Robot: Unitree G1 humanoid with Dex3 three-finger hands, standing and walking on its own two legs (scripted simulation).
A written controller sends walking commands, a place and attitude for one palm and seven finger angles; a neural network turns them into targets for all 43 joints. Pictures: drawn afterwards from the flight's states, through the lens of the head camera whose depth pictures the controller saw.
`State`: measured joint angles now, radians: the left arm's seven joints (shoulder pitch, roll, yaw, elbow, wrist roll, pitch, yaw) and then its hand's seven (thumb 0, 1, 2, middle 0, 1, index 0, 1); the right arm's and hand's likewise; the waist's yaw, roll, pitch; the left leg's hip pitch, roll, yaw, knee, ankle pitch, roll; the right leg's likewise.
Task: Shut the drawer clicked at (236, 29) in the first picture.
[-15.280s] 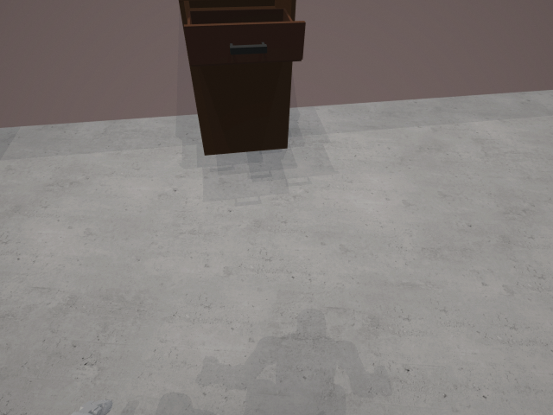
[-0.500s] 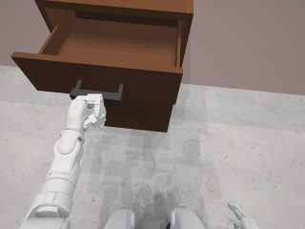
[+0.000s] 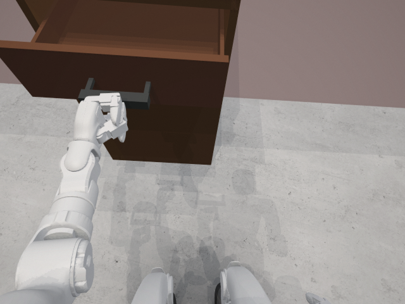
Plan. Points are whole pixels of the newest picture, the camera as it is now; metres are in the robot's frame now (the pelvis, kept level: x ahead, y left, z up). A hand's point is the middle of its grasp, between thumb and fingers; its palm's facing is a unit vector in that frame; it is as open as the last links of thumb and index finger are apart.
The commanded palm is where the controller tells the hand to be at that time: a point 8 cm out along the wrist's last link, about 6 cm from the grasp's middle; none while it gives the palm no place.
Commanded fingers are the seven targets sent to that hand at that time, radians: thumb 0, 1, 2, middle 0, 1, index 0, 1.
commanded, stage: push the drawer shut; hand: left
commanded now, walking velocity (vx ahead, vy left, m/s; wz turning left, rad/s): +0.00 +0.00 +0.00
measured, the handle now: (117, 91) +0.54 +0.16 +0.05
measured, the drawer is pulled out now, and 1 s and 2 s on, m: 0.17 0.05 0.00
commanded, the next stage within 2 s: pull the fist back off the drawer in 1.72 s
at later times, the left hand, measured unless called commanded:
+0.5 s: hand (133, 98) +0.52 +0.12 +0.05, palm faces -0.07 -1.00 -0.05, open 3.2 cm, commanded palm +0.51 +0.17 +0.05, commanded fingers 0.00 0.90 0.90 -1.40 -1.60 -1.40 -1.60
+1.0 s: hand (135, 78) +0.57 +0.12 +0.05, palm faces -0.07 -1.00 -0.05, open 3.2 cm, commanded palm +0.57 +0.16 +0.05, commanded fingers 0.00 0.90 0.90 -1.40 -1.60 -1.40 -1.60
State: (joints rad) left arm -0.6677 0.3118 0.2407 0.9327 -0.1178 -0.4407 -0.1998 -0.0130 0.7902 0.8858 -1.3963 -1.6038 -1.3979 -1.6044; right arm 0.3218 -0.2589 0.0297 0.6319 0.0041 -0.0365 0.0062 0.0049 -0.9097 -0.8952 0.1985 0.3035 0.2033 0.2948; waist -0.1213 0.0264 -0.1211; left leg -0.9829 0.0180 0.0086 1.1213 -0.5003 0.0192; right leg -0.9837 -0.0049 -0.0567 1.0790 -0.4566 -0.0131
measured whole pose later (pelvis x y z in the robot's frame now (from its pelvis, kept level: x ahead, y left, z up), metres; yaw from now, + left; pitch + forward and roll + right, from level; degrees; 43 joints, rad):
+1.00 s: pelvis +0.00 +0.00 -0.02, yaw -1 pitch +28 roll -4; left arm -1.12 0.52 0.36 1.26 0.01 -0.39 -0.15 0.03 0.82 0.91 -1.40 -1.60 -1.40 -1.60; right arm 0.39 -0.26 0.06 0.63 -0.05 0.05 0.04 0.00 -0.91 -0.90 0.20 0.30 0.20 0.29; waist -0.25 0.05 -0.11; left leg -1.18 0.04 -0.02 1.20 -0.52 0.02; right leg -1.16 0.02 -0.08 1.12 -0.46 -0.02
